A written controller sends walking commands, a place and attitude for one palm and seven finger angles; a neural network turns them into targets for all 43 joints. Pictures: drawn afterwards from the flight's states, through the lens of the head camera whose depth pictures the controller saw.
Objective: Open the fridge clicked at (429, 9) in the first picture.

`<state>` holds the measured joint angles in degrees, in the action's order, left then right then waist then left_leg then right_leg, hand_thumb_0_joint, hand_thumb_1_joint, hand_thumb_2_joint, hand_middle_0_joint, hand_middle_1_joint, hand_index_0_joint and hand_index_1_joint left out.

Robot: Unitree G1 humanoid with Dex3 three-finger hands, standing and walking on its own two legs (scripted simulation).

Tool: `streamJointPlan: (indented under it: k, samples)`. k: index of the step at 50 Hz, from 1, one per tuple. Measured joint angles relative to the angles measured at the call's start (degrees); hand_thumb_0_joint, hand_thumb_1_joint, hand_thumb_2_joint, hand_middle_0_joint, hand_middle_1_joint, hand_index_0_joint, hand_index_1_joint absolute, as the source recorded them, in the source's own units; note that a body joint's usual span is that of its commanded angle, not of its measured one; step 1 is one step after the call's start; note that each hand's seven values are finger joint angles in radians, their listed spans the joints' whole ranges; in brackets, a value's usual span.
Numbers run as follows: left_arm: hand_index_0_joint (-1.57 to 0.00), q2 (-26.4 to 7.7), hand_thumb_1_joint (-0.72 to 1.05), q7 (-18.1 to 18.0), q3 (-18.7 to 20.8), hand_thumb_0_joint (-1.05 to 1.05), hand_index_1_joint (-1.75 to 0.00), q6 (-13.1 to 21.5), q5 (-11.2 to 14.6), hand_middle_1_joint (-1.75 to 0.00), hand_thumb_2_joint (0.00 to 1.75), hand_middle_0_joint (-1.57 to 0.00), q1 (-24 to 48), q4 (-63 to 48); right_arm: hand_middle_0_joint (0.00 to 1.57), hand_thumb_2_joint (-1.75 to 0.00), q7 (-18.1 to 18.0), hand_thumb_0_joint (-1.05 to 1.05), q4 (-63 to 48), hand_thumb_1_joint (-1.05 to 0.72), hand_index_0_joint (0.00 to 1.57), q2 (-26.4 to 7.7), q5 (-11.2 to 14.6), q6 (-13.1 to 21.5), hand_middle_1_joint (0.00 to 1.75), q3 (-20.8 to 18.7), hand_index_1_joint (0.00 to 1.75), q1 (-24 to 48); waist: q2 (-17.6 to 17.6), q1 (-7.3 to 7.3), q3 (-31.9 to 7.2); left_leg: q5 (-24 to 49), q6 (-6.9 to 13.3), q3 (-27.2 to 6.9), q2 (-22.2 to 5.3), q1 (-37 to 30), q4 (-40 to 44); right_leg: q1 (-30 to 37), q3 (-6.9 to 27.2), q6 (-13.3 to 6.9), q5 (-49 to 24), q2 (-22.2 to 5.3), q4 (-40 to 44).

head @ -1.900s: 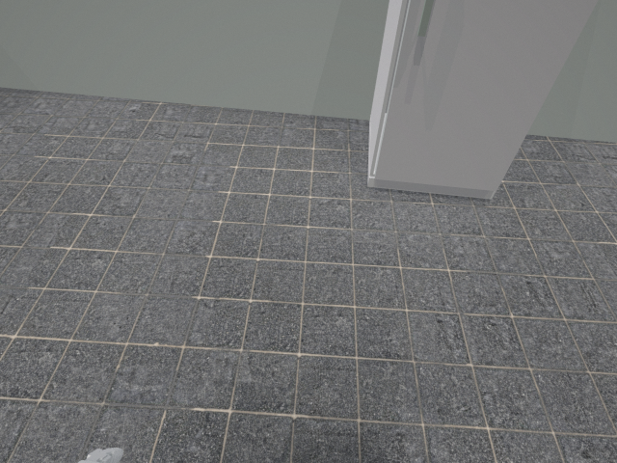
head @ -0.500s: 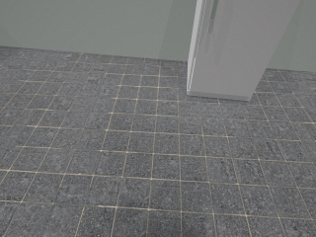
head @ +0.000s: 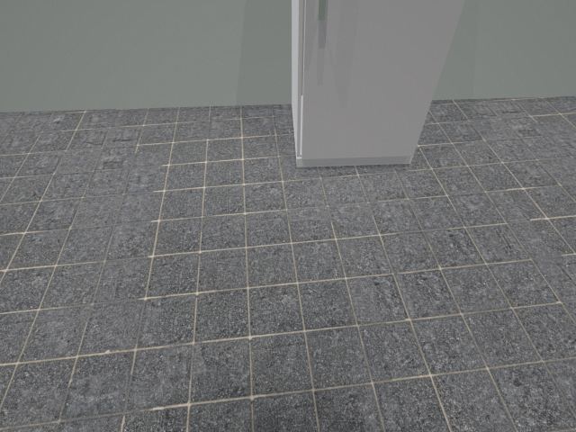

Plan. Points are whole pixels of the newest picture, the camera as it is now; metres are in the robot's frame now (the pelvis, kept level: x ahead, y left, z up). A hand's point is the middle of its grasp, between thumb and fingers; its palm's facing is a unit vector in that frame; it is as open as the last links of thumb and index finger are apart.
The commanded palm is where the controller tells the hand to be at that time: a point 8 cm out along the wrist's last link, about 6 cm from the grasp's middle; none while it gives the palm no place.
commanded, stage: walk to a spot facing it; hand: left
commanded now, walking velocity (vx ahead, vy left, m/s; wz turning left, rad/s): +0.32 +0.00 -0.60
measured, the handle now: out of the picture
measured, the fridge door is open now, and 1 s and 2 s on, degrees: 0 0 0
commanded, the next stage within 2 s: turn to face it in 1.68 s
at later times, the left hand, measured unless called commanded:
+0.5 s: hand (156, 408) +0.18 +0.25 -0.18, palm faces -0.13 -0.97 -0.20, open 7.4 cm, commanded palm none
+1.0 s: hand (297, 221) +0.59 +0.03 -0.16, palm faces -0.58 -0.80 -0.18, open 7.4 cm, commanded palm none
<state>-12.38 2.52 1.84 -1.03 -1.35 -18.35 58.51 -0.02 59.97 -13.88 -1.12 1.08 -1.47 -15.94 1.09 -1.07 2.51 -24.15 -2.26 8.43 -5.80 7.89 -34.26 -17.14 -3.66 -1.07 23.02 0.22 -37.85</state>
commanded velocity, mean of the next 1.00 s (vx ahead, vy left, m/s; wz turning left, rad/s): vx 0.34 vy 0.00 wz -0.48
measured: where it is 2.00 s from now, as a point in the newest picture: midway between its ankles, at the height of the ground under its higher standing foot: (360, 309)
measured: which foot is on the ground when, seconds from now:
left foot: down 0.00-0.00, up 0.02-0.42, down 0.44-1.00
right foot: down 0.00-0.46, up 0.48-0.96, down 0.98-1.00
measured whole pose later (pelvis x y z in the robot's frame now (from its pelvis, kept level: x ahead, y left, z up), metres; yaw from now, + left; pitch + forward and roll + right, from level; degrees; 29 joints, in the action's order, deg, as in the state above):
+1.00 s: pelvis +0.37 -0.04 -0.01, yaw -30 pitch +0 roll +0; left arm -11.2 2.6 3.0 1.1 -2.1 -2.0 52.7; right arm -0.1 64.0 -9.1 -1.1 2.3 -1.9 -29.6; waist -0.3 4.4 5.7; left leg -27.4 -3.5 21.3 -10.2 0.6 -36.9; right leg -25.2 -8.6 -4.1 8.6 -2.1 -34.6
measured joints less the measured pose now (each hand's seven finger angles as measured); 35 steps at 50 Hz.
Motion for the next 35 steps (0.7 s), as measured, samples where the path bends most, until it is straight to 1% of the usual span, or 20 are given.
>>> streamJointPlan:
  k: [1, 2, 3, 4, 6, 8, 11, 15, 17, 19, 21, 22, 23, 25, 26, 27, 28, 29, 31, 35]
  samples:
    - [-0.20, 0.26, 0.91, -0.06, 0.12, 0.01, -0.30, 0.91, -0.13, -0.30, 0.90, -0.20, -0.08, -0.46, 0.20, -0.89, 0.03, 0.00, 0.25, -0.90, 0.20, 0.11, 0.19, -0.29, 0.30, -0.12, 0.30, -0.64, 0.40, 0.14, 0.29, -1.76, 0.20, -0.11, -0.99, 1.99, -5.38, 0.03, -0.69, -0.93, -4.04, 0.36, 0.28]
    - [-0.21, 0.61, 0.91, -0.45, 0.18, 0.01, -0.30, 1.79, 0.04, -0.30, 0.90, -0.20, -0.05, -0.77, 0.20, -0.89, 0.08, 0.00, 0.75, -0.90, 0.20, 0.22, 0.30, -0.86, 0.30, -0.18, 0.30, -0.97, 0.71, 0.03, 0.59, -3.54, 0.49, -1.37, -1.26, 4.83, -12.43, -0.02, -1.11, -1.82, -4.21, 0.81, -0.83]
    - [-0.21, 1.05, 0.91, -0.94, 0.19, 0.01, -0.30, 2.51, 0.23, -0.30, 0.90, -0.20, -0.22, -1.06, 0.20, -0.89, 0.16, 0.00, 1.36, -0.90, 0.20, 0.31, 0.33, -1.39, 0.30, -0.22, 0.30, -0.94, 0.92, -0.34, 0.78, -3.96, 0.71, -2.92, -0.98, 7.81, -19.06, 0.51, -1.18, -2.45, -3.35, 1.30, -0.97]
    - [-0.21, 1.48, 0.91, -1.37, 0.17, 0.01, -0.30, 3.03, 0.32, -0.30, 0.90, -0.20, -0.62, -1.30, 0.20, -0.89, 0.24, 0.01, 1.75, -0.91, 0.20, 0.43, 0.31, -1.78, 0.30, -0.29, 0.30, -0.61, 0.94, -0.77, 0.87, -3.16, 0.78, -3.95, -0.62, 10.68, -24.33, 1.42, -0.88, -2.83, -2.72, 1.78, -0.05]
    - [-0.21, 2.27, 0.91, -1.98, 0.03, 0.01, -0.30, 3.51, 0.24, -0.30, 0.90, -0.20, -1.77, -1.32, 0.20, -0.89, 0.45, 0.01, 1.51, -0.91, 0.20, 0.71, 0.12, -1.96, 0.30, -0.55, 0.30, 0.67, 0.63, -1.19, 0.90, -0.09, 0.46, -4.68, -0.23, 15.71, -29.70, 3.68, 0.32, -3.00, -3.12, 2.42, 3.50]
    - [-0.21, 2.89, 0.91, -2.22, -0.12, 0.01, -0.30, 3.63, 0.07, -0.30, 0.89, -0.20, -3.04, -0.82, 0.20, -0.89, 0.69, 0.01, 0.15, -0.91, 0.20, 1.10, 0.00, -1.69, 0.30, -0.90, 0.30, 2.35, 0.08, -1.03, 0.66, 3.23, -0.18, -4.64, -0.32, 19.79, -29.92, 5.83, 1.82, -2.67, -4.74, 2.64, 7.51]
    - [-0.21, 3.45, 0.91, -2.24, -0.24, 0.01, -0.30, 3.75, -0.07, -0.30, 0.89, -0.20, -4.55, 0.20, 0.20, -0.89, 1.09, 0.01, -2.65, -0.91, 0.20, 1.82, 0.07, -1.23, 0.30, -1.34, 0.30, 5.02, -0.63, -0.69, 0.16, 7.97, -0.99, -4.85, -0.81, 24.44, -26.86, 8.48, 4.16, -2.48, -6.24, 2.74, 12.35]
    - [-0.21, 3.45, 0.91, -2.38, -0.05, 0.01, -0.30, 3.86, -0.23, -0.30, 0.89, -0.20, -5.40, 1.01, 0.19, -0.89, 1.57, 0.01, -5.52, -0.91, 0.20, 2.66, 0.21, -0.70, 0.30, -1.52, 0.30, 8.37, -1.12, -1.18, 0.04, 11.88, -1.31, -5.61, -1.08, 26.73, -19.58, 11.43, 7.11, -1.57, -6.17, 2.67, 15.69]
    - [-0.21, 3.05, 0.90, -2.50, 0.20, 0.01, -0.30, 3.77, -0.34, -0.30, 0.89, -0.20, -5.39, 1.05, 0.19, -0.89, 1.74, 0.01, -6.45, -0.91, 0.20, 2.97, 0.32, -0.44, 0.30, -1.47, 0.30, 9.71, -1.40, -1.77, 0.13, 12.50, -1.08, -5.64, -0.74, 25.91, -14.59, 12.69, 8.34, -0.91, -5.07, 2.42, 15.94]
    - [-0.21, 2.45, 0.90, -2.60, 0.58, 0.01, -0.30, 3.60, -0.40, -0.30, 0.89, -0.20, -5.29, 0.87, 0.19, -0.89, 1.80, 0.01, -7.16, -0.91, 0.20, 3.21, 0.42, -0.10, 0.30, -1.31, 0.30, 10.72, -1.78, -2.47, 0.22, 12.01, -0.58, -5.39, 0.04, 23.73, -9.29, 13.86, 9.48, -0.14, -3.28, 2.05, 15.35]
    - [-0.21, 1.70, 0.90, -2.70, 1.05, 0.01, -0.30, 3.44, -0.30, -0.30, 0.89, -0.20, -5.42, 0.65, 0.19, -0.89, 1.65, 0.01, -7.77, -0.91, 0.20, 3.36, 0.45, 0.60, 0.30, -0.95, 0.30, 11.30, -2.36, -2.97, 0.14, 12.03, 0.05, -4.64, 1.24, 19.80, -2.92, 14.47, 10.78, 0.77, -0.49, 1.57, 13.06]
    - [-0.21, 1.44, 0.90, -2.68, 1.35, 0.01, -0.30, 3.36, -0.15, -0.30, 0.89, -0.20, -5.83, 0.49, 0.20, -0.89, 1.45, 0.01, -8.25, -0.91, 0.20, 3.24, 0.35, 1.24, 0.30, -0.61, 0.30, 11.36, -2.32, -3.09, -0.08, 12.25, 0.57, -4.22, 1.50, 16.96, 0.64, 13.80, 11.61, 0.95, 1.62, 1.73, 9.81]
    - [-0.21, 1.12, 0.90, -2.55, 1.76, 0.01, -0.30, 3.05, 0.15, -0.30, 0.90, -0.20, -5.67, 0.54, 0.20, -0.89, 1.13, 0.00, -8.59, -0.91, 0.20, 3.23, 0.02, 2.05, 0.30, -0.45, 0.30, 11.61, -2.29, -2.82, 0.00, 14.41, 1.83, -3.66, 1.34, 16.43, 0.50, 11.33, 11.28, 0.59, 3.31, 1.95, 3.16]
    - [-0.21, -0.24, 0.91, -2.32, 2.48, 0.01, -0.30, 2.17, 0.34, -0.30, 0.90, -0.20, -3.78, 0.99, 0.20, -0.89, 0.63, 0.00, -8.80, -0.91, 0.20, 3.99, -0.20, 2.86, 0.30, 0.04, 0.30, 11.53, -3.60, -2.45, 1.08, 11.42, 3.33, -1.43, 1.12, 15.52, -3.40, 4.34, 9.75, -0.25, 5.20, 1.79, -14.98]
    - [-0.21, -0.92, 0.91, -2.18, 2.75, 0.01, -0.30, 1.77, 0.25, -0.30, 0.90, -0.20, -2.78, 1.03, 0.20, -0.89, 0.49, 0.00, -8.69, -0.91, 0.20, 4.37, -0.18, 2.94, 0.30, 0.25, 0.30, 10.81, -4.04, -2.21, 1.15, 9.89, 3.60, -0.40, 0.94, 14.21, -3.49, 0.79, 8.23, -0.41, 4.52, 1.44, -22.48]
    - [-0.20, -1.52, 0.91, -1.92, 3.06, 0.01, -0.30, 1.39, 0.04, -0.30, 0.90, -0.20, -1.66, 0.85, 0.20, -0.89, 0.33, 0.00, -8.44, -0.91, 0.20, 4.69, -0.19, 2.95, 0.30, 0.31, 0.30, 9.78, -4.29, -1.89, 1.10, 8.99, 3.69, 0.43, 0.85, 12.63, -2.65, -2.42, 6.42, -0.42, 2.84, 0.78, -27.85]
    - [-0.20, -2.03, 0.91, -1.61, 3.34, 0.01, -0.30, 1.04, -0.22, -0.30, 0.90, -0.20, -0.47, 0.42, 0.20, -0.89, 0.11, 0.00, -7.98, -0.91, 0.20, 4.96, -0.22, 2.94, 0.30, 0.30, 0.30, 8.52, -4.40, -1.57, 0.99, 8.87, 3.48, 1.12, 0.81, 10.98, -1.18, -5.26, 4.74, -0.31, 0.79, -0.05, -31.15]
    - [-0.20, -2.42, 0.91, -1.33, 3.58, 0.01, -0.30, 0.74, -0.42, -0.30, 0.90, -0.20, 0.72, -0.27, 0.20, -0.89, -0.11, 0.00, -7.30, -0.91, 0.20, 5.14, -0.23, 2.92, 0.30, 0.26, 0.30, 7.17, -4.47, -1.37, 0.81, 9.06, 3.41, 1.80, 0.87, 9.40, 0.52, -7.82, 3.44, -0.11, -1.37, -0.93, -32.83]
    - [-0.20, -2.75, 0.91, -0.94, 3.93, 0.01, -0.30, 0.36, -0.61, -0.30, 0.90, -0.19, 2.82, -1.98, 0.20, -0.89, -0.45, 0.00, -5.59, -0.91, 0.20, 5.27, -0.18, 2.79, 0.30, 0.13, 0.30, 4.37, -4.41, -1.15, 0.31, 9.33, 3.68, 3.32, 1.10, 6.49, 3.95, -12.25, 1.98, 0.40, -5.34, -2.49, -33.52]
    - [-0.20, -2.20, 0.91, -0.46, 4.16, 0.01, -0.30, -0.07, -0.86, -0.30, 0.90, -0.19, 6.08, -4.56, 0.20, -0.89, -0.97, 0.00, -2.33, -0.92, 0.20, 4.37, 0.03, 2.72, 0.30, -0.68, 0.30, -0.93, -3.77, -0.11, -0.45, 9.16, 4.00, 6.33, 1.88, 1.50, 9.45, -18.12, 1.66, 1.70, -11.41, -4.95, -30.64]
